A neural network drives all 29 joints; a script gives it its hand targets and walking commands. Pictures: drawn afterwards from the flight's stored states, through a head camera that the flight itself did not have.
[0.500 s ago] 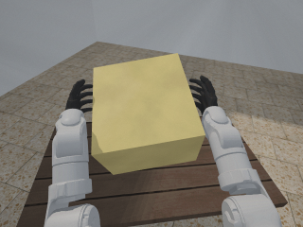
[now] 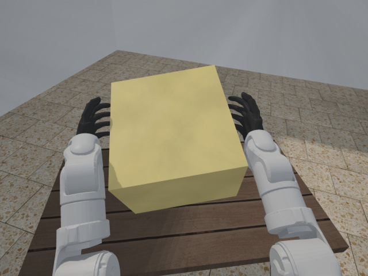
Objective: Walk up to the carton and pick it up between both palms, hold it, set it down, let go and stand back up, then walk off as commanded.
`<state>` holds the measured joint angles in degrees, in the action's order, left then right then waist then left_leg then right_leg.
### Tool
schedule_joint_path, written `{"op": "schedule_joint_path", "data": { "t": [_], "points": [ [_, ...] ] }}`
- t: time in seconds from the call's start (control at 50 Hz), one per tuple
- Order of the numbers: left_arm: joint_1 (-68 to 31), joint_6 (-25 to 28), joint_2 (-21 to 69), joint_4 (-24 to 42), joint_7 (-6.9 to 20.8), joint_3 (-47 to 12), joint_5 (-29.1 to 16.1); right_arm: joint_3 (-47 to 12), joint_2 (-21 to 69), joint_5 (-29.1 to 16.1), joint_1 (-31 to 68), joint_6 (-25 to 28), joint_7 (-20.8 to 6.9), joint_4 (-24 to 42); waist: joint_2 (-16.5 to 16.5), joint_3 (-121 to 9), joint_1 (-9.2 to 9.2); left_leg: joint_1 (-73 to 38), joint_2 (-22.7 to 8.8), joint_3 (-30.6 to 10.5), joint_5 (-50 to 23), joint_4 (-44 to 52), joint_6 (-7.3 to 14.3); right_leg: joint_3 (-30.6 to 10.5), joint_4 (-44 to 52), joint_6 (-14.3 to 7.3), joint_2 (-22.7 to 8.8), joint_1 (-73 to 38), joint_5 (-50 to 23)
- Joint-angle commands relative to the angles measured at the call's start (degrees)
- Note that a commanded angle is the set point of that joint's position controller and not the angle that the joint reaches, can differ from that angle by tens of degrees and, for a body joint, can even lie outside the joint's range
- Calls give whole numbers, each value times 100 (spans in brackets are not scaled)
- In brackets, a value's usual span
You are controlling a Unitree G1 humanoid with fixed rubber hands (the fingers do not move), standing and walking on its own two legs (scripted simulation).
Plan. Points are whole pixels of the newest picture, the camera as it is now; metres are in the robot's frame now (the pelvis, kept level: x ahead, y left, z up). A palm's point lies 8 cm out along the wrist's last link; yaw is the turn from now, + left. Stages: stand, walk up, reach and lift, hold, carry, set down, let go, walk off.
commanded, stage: hold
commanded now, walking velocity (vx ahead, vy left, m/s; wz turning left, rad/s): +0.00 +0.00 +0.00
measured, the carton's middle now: (174, 140) +0.39 +0.00 +0.14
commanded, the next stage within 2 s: none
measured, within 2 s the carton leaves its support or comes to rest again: neither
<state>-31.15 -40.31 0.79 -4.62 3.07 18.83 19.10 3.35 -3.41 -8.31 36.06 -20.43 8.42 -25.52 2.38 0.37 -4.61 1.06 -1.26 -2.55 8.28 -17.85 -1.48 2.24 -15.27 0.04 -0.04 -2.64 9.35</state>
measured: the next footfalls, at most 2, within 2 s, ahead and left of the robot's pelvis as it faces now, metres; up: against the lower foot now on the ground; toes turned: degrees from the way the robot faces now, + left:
none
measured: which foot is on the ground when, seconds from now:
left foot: down 0.00-1.00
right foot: down 0.00-1.00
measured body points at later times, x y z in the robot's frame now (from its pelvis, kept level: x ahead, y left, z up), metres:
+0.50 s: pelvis +0.00 +0.00 +0.00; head -0.06 +0.02 +0.45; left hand +0.36 +0.18 +0.20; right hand +0.37 -0.16 +0.20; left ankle +0.03 +0.13 -0.75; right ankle +0.00 -0.12 -0.75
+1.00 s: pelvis -0.01 +0.00 +0.00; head -0.06 +0.02 +0.45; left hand +0.36 +0.17 +0.19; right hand +0.37 -0.16 +0.19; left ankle +0.03 +0.13 -0.75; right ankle +0.00 -0.12 -0.75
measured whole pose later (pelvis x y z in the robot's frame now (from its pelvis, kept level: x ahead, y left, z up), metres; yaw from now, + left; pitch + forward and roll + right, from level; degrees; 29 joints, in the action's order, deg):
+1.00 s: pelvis -0.01 +0.00 +0.00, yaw +0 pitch -8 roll +0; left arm -32.8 -39.6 1.5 -7.3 2.9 19.8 19.7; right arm 3.9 -3.9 -7.4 37.6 -19.9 7.8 -28.2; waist 1.7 0.7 -4.3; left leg 1.5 -1.3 -2.0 7.4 -17.2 -1.4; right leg 2.1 -15.6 0.0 -0.1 -1.6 8.8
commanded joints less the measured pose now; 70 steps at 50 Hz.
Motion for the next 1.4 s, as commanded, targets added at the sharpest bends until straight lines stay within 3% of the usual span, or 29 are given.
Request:
{"op": "schedule_joint_path", "data": {
  "t": [0.0,0.02,0.04,0.1,0.12,0.14,0.16,0.22,0.24,0.26,0.32,0.46,0.48,0.52,0.58,0.62,0.68,0.7,0.78,0.84,0.9,0.98,1.0,1.02,1.04,1.16,1.24,1.3,1.38],
  "points": [
    [-3264,359,2261,657,1115,-2483,-914,-1840,2570,-455,3424,248,-659,1306,-421,-1647,15,-727,400,435,-1175,54,42,191,220,148,243,-3,-1046],
    [-3612,413,2331,651,1067,-2536,-948,-1835,2461,-385,3725,325,-712,1270,-360,-1761,17,-653,337,420,-1013,110,16,243,195,114,280,120,-735],
    [-3392,401,2296,507,1061,-2448,-962,-1863,2509,-438,3853,360,-715,1467,-398,-1876,101,-707,408,409,-1157,67,64,226,192,132,270,106,-924],
    [-3613,525,2534,805,951,-2765,-1190,-2008,2617,-523,3921,473,-734,1662,-389,-2203,31,-847,387,406,-1503,-31,-29,276,148,109,342,23,-1107],
    [-3571,507,2594,549,934,-2770,-1180,-1933,2546,-446,3844,451,-743,1373,-419,-2050,25,-752,352,368,-1227,42,-51,291,175,70,333,133,-825],
    [-3464,506,2392,427,991,-2550,-1069,-1873,2653,-388,3868,419,-713,1389,-194,-1932,20,-706,399,417,-1051,53,43,240,254,141,273,77,-798],
    [-3619,533,2398,594,961,-2518,-1058,-1859,2567,-418,3745,402,-768,1238,-313,-1896,53,-756,330,411,-1201,89,-8,254,170,76,320,171,-861],
    [-3462,443,2189,332,1043,-2232,-909,-1878,2615,-381,3731,339,-733,1151,-81,-1736,135,-643,404,479,-904,128,112,233,290,151,251,76,-673],
    [-3498,454,2260,230,1038,-2368,-967,-1797,2447,-327,3866,376,-754,1097,-188,-1799,41,-638,396,420,-897,148,92,266,269,141,284,165,-631],
    [-3356,449,2292,208,1052,-2266,-932,-1854,2546,-362,3907,365,-741,1207,-53,-1797,143,-599,381,404,-869,147,128,244,267,123,288,119,-542],
    [-3676,481,2418,441,1015,-2494,-1037,-1771,2524,-389,3994,459,-774,1235,-377,-2027,41,-670,403,452,-1020,97,35,285,210,91,299,181,-613],
    [-3610,480,2387,492,1034,-2457,-1022,-1667,2571,-346,3555,374,-755,888,-454,-2013,-98,-737,387,423,-1179,63,-7,251,190,111,293,-22,-907],
    [-3726,506,2272,414,1056,-2371,-1008,-1708,2653,-367,3778,400,-735,1042,-290,-2072,-1,-717,409,455,-1106,44,56,234,203,150,283,61,-822],
    [-3694,486,2343,365,1021,-2441,-991,-1714,2523,-347,4037,455,-756,1119,-389,-1888,69,-641,376,462,-1200,59,-3,304,164,98,303,104,-760],
    [-3519,491,2348,422,1017,-2505,-1053,-1827,2626,-407,3796,440,-727,1219,-290,-1947,47,-644,421,431,-1219,24,53,240,159,140,291,6,-950],
    [-3593,540,2527,759,1017,-2611,-1082,-1821,2646,-442,3480,401,-753,1043,-478,-2097,-76,-893,341,426,-1603,-7,-92,247,118,83,343,-94,-1189],
    [-3279,411,2443,412,1057,-2513,-995,-1763,2335,-401,3660,397,-727,1227,-411,-1745,-43,-783,313,375,-1379,61,-69,275,212,43,356,50,-951],
    [-3462,431,2484,632,1035,-2670,-1022,-1635,2377,-414,3554,389,-735,1104,-608,-1784,-131,-749,305,389,-1442,32,-144,297,170,52,332,77,-963],
    [-3759,508,2543,764,986,-2768,-1082,-1804,2514,-450,3943,464,-771,1469,-579,-1906,-39,-624,345,406,-1186,36,-64,281,161,73,317,124,-716],
    [-3517,519,2492,677,954,-2698,-1071,-1880,2592,-408,3837,501,-742,1505,-381,-2038,7,-832,360,433,-1449,-1,-32,297,192,111,280,65,-1059],
    [-3643,501,2251,426,984,-2359,-958,-1841,2630,-344,3934,420,-743,1156,-140,-1693,127,-525,396,438,-880,132,109,250,225,152,246,113,-602],
    [-3603,490,2303,455,1050,-2324,-940,-1794,2646,-367,3863,428,-729,1209,-300,-1970,71,-709,374,439,-1033,109,96,261,174,157,234,166,-901],
    [-3684,549,2287,531,985,-2402,-1008,-1889,2600,-355,4096,494,-737,1401,-145,-2152,198,-635,395,422,-1071,93,143,276,172,159,295,103,-755],
    [-4049,635,2303,451,996,-2453,-1138,-1778,2769,-287,4023,491,-717,1162,-199,-2157,52,-597,419,455,-733,124,126,278,179,180,240,130,-624],
    [-3752,601,2236,314,995,-2329,-1012,-1837,2733,-330,4090,484,-717,1239,-72,-2061,169,-611,406,479,-788,137,154,260,222,166,225,152,-559],
    [-3623,528,2327,168,1070,-2344,-988,-1618,2585,-226,3693,419,-704,800,-253,-1908,-24,-661,389,464,-891,123,78,299,185,146,282,126,-664],
    [-3835,588,2343,525,1043,-2539,-1076,-1659,2611,-346,3702,453,-680,983,-473,-2099,-42,-806,390,447,-1362,-18,-19,271,129,171,284,12,-1175],
    [-3246,452,2302,432,1101,-2463,-972,-1747,2467,-386,3397,365,-629,1011,-413,-1766,-88,-847,361,414,-1590,-8,-68,269,169,153,271,-49,-1418],
    [-3319,466,2392,701,1097,-2550,-1032,-1767,2412,-425,3400,394,-660,1255,-435,-1819,-99,-852,356,404,-1598,7,-51,279,161,139,290,-37,-1250]
  ]
}}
